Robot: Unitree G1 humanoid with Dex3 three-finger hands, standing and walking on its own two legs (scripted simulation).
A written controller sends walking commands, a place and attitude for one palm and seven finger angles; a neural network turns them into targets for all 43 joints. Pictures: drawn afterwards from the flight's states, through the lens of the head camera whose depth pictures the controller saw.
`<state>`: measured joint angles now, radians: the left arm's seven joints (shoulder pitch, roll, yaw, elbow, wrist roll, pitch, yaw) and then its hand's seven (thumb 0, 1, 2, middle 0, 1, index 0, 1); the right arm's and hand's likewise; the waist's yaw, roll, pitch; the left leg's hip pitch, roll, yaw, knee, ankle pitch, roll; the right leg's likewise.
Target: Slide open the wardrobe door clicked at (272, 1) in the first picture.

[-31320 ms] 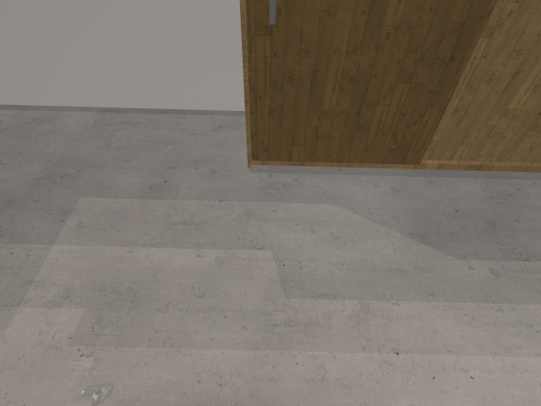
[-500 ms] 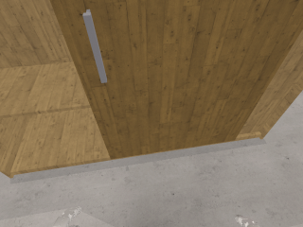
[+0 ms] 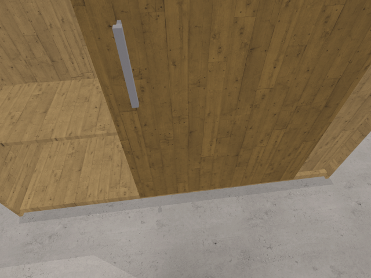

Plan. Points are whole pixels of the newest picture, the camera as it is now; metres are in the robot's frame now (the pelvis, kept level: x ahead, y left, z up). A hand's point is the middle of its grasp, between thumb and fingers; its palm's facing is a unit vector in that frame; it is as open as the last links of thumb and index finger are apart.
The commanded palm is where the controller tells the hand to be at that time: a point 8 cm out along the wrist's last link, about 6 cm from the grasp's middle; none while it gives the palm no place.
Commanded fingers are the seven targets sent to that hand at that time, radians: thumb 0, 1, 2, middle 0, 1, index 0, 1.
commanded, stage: let the arm hang, fingers relaxed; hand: left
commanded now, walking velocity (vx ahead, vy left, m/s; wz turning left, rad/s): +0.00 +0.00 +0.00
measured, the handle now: (127, 68) +0.63 +0.21 +0.12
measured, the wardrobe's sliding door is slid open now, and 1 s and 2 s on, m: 0.67 0.67 0.67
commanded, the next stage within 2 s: look to check the result in 0.36 s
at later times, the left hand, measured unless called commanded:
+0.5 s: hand out of the picture +0.10 +0.20 -0.17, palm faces -0.04 -0.97 -0.25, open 7.4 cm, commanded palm none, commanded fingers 0.00 0.90 0.90 -0.20 -0.30 -0.20 -0.30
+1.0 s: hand out of the picture +0.11 +0.22 -0.16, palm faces -0.04 -0.95 -0.32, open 7.4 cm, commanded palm none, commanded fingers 0.00 0.90 0.90 -0.20 -0.30 -0.20 -0.30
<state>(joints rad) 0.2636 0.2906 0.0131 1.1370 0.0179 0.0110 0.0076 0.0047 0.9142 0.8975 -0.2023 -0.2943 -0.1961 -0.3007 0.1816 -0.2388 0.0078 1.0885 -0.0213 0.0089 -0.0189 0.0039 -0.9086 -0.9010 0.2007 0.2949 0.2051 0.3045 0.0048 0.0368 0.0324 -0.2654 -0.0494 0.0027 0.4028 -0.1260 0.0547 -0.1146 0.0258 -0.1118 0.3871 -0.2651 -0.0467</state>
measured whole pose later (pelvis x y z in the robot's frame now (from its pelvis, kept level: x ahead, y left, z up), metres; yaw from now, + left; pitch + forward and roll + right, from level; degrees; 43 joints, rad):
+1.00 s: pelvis +0.04 -0.01 +0.00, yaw -2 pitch -1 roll +1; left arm 0.13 0.31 0.01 1.12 0.01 -0.01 0.01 0.00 0.91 0.90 -0.20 -0.29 -0.20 -0.30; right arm 0.09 -0.31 0.01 1.12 -0.02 -0.01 -0.02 0.00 -0.91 -0.90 0.20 0.29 0.21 0.30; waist 0.00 0.00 0.04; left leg -0.16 -0.04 0.03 0.33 -0.16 0.03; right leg 0.00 0.04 -0.08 0.28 -0.26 -0.06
